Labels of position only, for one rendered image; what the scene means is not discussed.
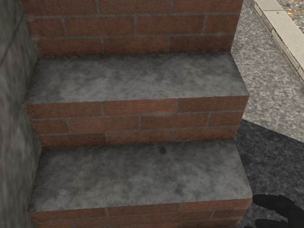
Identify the robot right hand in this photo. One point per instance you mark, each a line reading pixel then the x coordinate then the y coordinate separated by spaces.
pixel 281 205

